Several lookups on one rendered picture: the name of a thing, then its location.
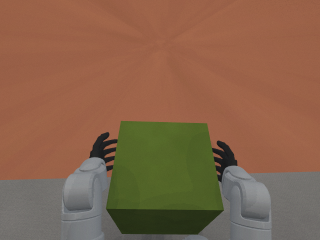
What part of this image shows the robot right forearm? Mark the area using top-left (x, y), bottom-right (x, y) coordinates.
top-left (221, 165), bottom-right (272, 240)

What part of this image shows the left robot hand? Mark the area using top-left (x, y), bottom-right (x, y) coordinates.
top-left (89, 132), bottom-right (118, 171)

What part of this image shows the carton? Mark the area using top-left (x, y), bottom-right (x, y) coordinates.
top-left (106, 121), bottom-right (224, 235)

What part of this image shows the right robot hand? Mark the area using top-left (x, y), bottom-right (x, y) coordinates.
top-left (212, 140), bottom-right (238, 183)

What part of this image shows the robot left forearm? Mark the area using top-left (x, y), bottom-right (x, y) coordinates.
top-left (60, 157), bottom-right (108, 240)

